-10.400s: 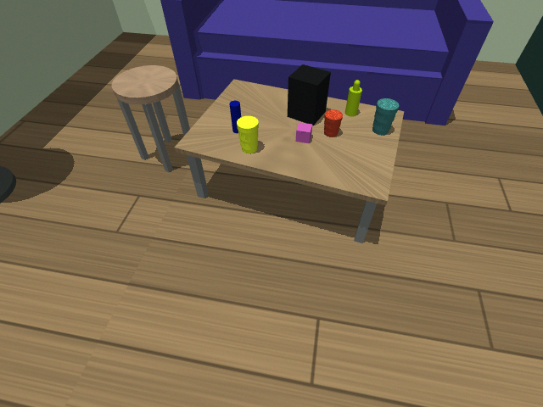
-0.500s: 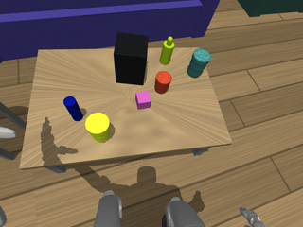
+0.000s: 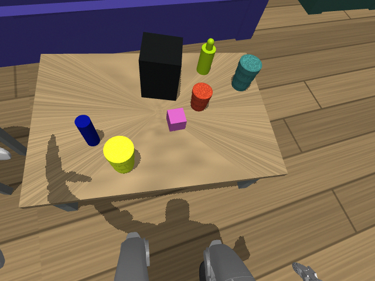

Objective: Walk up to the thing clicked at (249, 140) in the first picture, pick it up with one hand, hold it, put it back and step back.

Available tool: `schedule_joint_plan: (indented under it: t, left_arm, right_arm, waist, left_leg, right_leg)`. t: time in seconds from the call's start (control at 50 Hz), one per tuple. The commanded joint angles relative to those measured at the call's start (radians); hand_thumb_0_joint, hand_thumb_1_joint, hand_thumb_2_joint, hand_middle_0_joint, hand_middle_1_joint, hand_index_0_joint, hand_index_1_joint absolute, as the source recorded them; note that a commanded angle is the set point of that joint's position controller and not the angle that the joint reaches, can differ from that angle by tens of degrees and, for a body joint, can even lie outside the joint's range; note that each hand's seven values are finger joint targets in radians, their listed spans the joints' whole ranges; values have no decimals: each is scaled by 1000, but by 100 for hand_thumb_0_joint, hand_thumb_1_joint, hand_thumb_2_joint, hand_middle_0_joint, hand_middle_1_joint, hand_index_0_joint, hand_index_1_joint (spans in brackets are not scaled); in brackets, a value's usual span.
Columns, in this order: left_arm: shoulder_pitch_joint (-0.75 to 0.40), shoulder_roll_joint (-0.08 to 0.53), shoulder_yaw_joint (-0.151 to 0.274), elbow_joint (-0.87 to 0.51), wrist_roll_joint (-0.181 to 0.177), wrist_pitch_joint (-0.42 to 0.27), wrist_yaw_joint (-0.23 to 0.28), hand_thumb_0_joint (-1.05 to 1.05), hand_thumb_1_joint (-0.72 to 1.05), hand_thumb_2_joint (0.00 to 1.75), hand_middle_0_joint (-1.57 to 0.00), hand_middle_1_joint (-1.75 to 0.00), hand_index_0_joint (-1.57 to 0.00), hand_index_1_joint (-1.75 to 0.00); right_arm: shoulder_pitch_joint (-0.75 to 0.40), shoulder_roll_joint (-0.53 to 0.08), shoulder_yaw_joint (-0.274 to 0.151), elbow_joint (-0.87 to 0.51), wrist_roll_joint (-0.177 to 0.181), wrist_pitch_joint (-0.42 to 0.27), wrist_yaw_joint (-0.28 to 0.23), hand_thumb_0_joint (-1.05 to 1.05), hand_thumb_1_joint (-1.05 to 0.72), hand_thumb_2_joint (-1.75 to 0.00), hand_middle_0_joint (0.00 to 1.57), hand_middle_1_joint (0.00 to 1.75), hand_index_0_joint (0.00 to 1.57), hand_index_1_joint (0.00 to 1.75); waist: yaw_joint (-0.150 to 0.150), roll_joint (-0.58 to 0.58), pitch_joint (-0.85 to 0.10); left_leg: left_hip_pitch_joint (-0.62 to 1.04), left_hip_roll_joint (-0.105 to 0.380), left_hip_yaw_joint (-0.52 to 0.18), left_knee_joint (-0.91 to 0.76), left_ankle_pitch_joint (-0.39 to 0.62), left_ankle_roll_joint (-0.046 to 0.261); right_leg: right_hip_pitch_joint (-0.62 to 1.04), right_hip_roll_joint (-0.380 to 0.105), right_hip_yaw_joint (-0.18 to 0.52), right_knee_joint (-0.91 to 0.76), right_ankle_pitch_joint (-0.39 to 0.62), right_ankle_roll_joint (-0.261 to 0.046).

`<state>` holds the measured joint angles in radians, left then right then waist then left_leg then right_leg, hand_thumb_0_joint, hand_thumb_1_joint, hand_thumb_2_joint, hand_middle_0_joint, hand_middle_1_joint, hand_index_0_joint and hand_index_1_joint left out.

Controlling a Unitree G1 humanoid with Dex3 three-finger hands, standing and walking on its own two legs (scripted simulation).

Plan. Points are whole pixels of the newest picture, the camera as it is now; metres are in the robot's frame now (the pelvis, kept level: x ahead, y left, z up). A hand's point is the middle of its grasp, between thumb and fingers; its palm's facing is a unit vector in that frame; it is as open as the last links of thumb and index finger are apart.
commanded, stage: go down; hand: left
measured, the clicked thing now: (121, 157) +0.46 +0.17 -0.27
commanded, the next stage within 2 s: none
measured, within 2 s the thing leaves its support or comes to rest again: neither
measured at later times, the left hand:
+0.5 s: hand out of the picture +0.43 +0.37 +0.03, palm faces +0.21 -0.98 -0.06, open 17.3 cm
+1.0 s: hand out of the picture +0.44 +0.38 +0.04, palm faces +0.20 -0.98 -0.04, open 17.2 cm
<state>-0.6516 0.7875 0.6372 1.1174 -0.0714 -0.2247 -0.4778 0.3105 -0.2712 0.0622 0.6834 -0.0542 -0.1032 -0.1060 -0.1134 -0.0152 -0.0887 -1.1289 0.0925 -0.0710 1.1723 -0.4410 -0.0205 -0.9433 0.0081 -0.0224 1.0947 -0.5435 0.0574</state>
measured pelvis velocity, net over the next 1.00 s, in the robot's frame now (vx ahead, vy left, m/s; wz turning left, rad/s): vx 0.00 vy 0.00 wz -0.01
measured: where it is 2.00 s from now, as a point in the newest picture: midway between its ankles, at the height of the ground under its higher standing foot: outside the picture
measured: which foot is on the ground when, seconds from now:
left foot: down 0.00-1.00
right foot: down 0.00-1.00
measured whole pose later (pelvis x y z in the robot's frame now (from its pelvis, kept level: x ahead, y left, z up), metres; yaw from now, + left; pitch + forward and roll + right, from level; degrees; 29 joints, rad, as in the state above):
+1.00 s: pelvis +0.00 +0.00 -0.01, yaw +0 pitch +25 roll -6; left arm -0.77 0.89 0.67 1.16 -0.09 -0.24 -0.54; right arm 0.31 -0.28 0.09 0.67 -0.05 -0.08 -0.09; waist -0.14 -0.01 -0.09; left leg -1.22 0.09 -0.09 1.24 -0.46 -0.02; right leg -1.03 0.02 -0.04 1.16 -0.57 0.06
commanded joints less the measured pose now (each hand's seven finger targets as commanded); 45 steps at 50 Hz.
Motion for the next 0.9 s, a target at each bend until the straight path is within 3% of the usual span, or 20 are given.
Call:
schedule_joint_plan:
  t: [0.0, 0.04, 0.06, 0.1, 0.14, 0.2, 0.22, 0.24, 0.26, 0.28, 0.3, 0.4, 0.46, 0.5, 0.52, 0.64, 0.66, 0.7, 0.76, 0.88]
  left_arm:
    - [-287, 401, 61, -195, -18, -63, -11, 0, -47, 6, -5, -2, -3, -4]
    - [-297, 376, 37, -172, -18, -62, -18, 0, -49, 5, -6, -2, -4, -4]
    - [-315, 404, 58, -193, -18, -64, -11, 0, -48, 6, -5, -2, -3, -4]
    - [-304, 379, 46, -164, -21, -66, -17, 0, -49, 6, -5, -2, -3, -4]
    - [-334, 389, 37, -164, -22, -71, -26, 0, -49, 5, -5, -2, -3, -4]
    - [-354, 435, 65, -172, -23, -77, -22, 0, -49, 5, -5, -2, -4, -4]
    - [-349, 408, 50, -138, -25, -76, -27, 0, -48, 6, -5, -2, -3, -4]
    - [-357, 453, 76, -181, -25, -81, -26, 0, -49, 6, -5, -3, -3, -4]
    - [-371, 448, 63, -175, -23, -82, -27, 0, -46, 5, -5, -2, -4, -3]
    - [-356, 411, 46, -138, -26, -79, -33, 0, -49, 5, -5, -3, -4, -4]
    - [-384, 464, 72, -197, -23, -85, -31, 0, -48, 5, -6, -3, -4, -4]
    - [-362, 439, 54, -148, -27, -72, -43, 0, -48, 5, -6, -3, -4, -4]
    - [-386, 509, 98, -190, -25, -75, -36, 0, -47, 5, -5, -2, -4, -4]
    - [-354, 438, 61, -143, -33, -67, -47, 0, -47, 6, -5, -3, -3, -5]
    - [-386, 474, 76, -176, -32, -72, -45, 0, -47, 7, -5, -3, -3, -5]
    - [-389, 482, 82, -155, -35, -72, -57, 0, -48, 6, -6, -3, -3, -4]
    - [-399, 510, 99, -183, -33, -76, -56, 0, -46, 6, -5, -2, -3, -4]
    - [-373, 455, 66, -141, -33, -73, -60, 0, -49, 7, -5, -3, -3, -5]
    - [-422, 488, 74, -193, -34, -78, -60, 0, -45, 6, -5, -2, -3, -4]
    - [-414, 487, 78, -175, -43, -73, -63, 0, -46, 6, -6, -3, -4, -5]
  right_arm:
    - [150, -225, -78, -54, 3, -20, -12, 0, -91, -90, 20, 30, 20, 30]
    - [152, -221, -76, -48, 4, -16, -10, 0, -91, -90, 20, 30, 20, 30]
    - [139, -221, -75, -69, 3, -17, -10, 0, -90, -90, 20, 30, 20, 30]
    - [153, -219, -75, -50, 5, -15, -8, 0, -91, -90, 20, 30, 20, 30]
    - [163, -217, -71, -43, 3, -13, -8, 0, -91, -90, 20, 30, 20, 30]
    - [148, -223, -68, -58, 6, -13, -7, 0, -91, -90, 20, 30, 20, 30]
    - [160, -217, -64, -44, 5, -9, -6, 0, -91, -90, 20, 30, 20, 30]
    - [144, -225, -66, -64, 5, -9, -8, 0, -91, -90, 20, 30, 20, 30]
    - [148, -225, -64, -59, 6, -9, -9, 0, -91, -90, 20, 30, 20, 30]
    - [164, -221, -64, -42, 7, -7, -6, 0, -91, -90, 20, 30, 20, 30]
    - [141, -230, -66, -66, 6, -10, -7, 0, -91, -90, 20, 30, 20, 30]
    - [162, -225, -58, -48, 6, -7, -7, 0, -91, -90, 20, 30, 20, 30]
    - [145, -232, -58, -77, 11, -5, -7, 0, -91, -90, 20, 30, 20, 30]
    - [165, -223, -57, -49, 9, -4, -4, 0, -91, -90, 20, 30, 20, 30]
    - [164, -228, -57, -54, 8, -5, -4, 0, -91, -90, 20, 30, 20, 30]
    - [184, -230, -52, -38, 6, 0, -2, 0, -91, -90, 20, 30, 20, 30]
    - [166, -231, -52, -57, 5, -2, -2, 0, -91, -90, 20, 30, 20, 30]
    - [177, -223, -52, -39, 6, -1, 1, 0, -91, -90, 20, 30, 20, 30]
    - [165, -234, -59, -55, 8, 0, 1, 0, -91, -90, 20, 30, 20, 30]
    - [177, -226, -51, -47, 11, 4, 2, 0, -91, -90, 20, 30, 20, 30]
  waist:
    - [31, 260, -482]
    - [20, 270, -458]
    - [23, 253, -457]
    - [15, 248, -449]
    - [6, 248, -455]
    - [7, 238, -449]
    - [3, 231, -441]
    - [15, 232, -455]
    - [5, 238, -469]
    - [-3, 226, -472]
    - [12, 266, -475]
    - [3, 262, -474]
    - [19, 274, -503]
    - [6, 255, -471]
    - [6, 271, -489]
    - [1, 249, -518]
    - [15, 269, -511]
    - [2, 262, -489]
    - [4, 294, -501]
    - [3, 273, -509]
  left_leg:
    - [579, -18, -7, -116, 400, 27]
    - [569, -16, -5, -123, 348, 24]
    - [556, -18, -2, -120, 333, 29]
    - [539, -19, -3, -120, 311, 29]
    - [533, -19, 1, -113, 283, 32]
    - [487, -23, 4, -110, 245, 34]
    - [472, -23, 4, -107, 238, 35]
    - [478, -24, 8, -109, 236, 37]
    - [477, -26, 10, -105, 230, 38]
    - [489, -23, 2, -101, 240, 37]
    - [499, -24, 5, -107, 231, 33]
    - [526, -20, -7, -92, 281, 33]
    - [516, -23, -5, -90, 276, 33]
    - [505, -21, -9, -92, 266, 31]
    - [507, -22, -9, -86, 289, 31]
    - [540, -20, -11, -45, 415, 40]
    - [519, -23, -7, -48, 391, 38]
    - [515, -23, -5, -58, 354, 37]
    - [534, -21, -10, -72, 312, 31]
    - [507, -25, -7, -64, 313, 34]
  right_leg:
    - [-24, 23, -44, -107, 308, -76]
    - [-41, 27, -45, -110, 277, -78]
    - [-32, 26, -42, -112, 277, -76]
    - [-37, 26, -41, -109, 268, -77]
    - [-42, 27, -37, -110, 256, -75]
    - [-30, 25, -31, -108, 240, -74]
    - [-33, 24, -31, -107, 236, -74]
    - [-23, 22, -27, -107, 236, -72]
    - [-17, 21, -22, -111, 234, -72]
    - [-33, 25, -30, -101, 237, -73]
    - [-47, 23, -28, -98, 225, -76]
    - [-74, 26, -38, -90, 245, -76]
    - [-54, 22, -34, -89, 245, -76]
    - [-64, 30, -42, -84, 241, -77]
    - [-62, 27, -38, -83, 254, -78]
    - [-60, 27, -40, -75, 339, -69]
    - [-58, 25, -37, -72, 325, -70]
    - [-67, 27, -39, -75, 303, -72]
    - [-92, 27, -40, -77, 259, -78]
    - [-57, 28, -36, -79, 279, -74]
